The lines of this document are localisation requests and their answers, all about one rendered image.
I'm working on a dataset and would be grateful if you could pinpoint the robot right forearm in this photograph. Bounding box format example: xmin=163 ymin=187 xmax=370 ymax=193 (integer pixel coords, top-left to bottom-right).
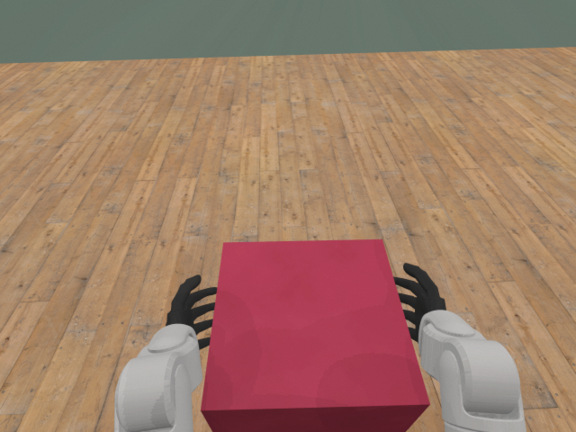
xmin=418 ymin=310 xmax=527 ymax=432

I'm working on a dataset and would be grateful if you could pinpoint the robot right hand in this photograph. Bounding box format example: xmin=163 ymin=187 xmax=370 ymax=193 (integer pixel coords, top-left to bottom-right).
xmin=393 ymin=263 xmax=446 ymax=343

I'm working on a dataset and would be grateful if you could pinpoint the robot left hand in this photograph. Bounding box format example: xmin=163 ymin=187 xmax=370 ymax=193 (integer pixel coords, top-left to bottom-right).
xmin=166 ymin=274 xmax=217 ymax=350

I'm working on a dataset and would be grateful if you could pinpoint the carton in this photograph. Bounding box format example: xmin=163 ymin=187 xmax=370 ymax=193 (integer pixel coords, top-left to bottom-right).
xmin=201 ymin=239 xmax=430 ymax=432

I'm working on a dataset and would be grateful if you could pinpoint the robot left forearm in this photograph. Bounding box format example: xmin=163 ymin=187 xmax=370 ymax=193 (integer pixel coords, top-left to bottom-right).
xmin=114 ymin=324 xmax=203 ymax=432

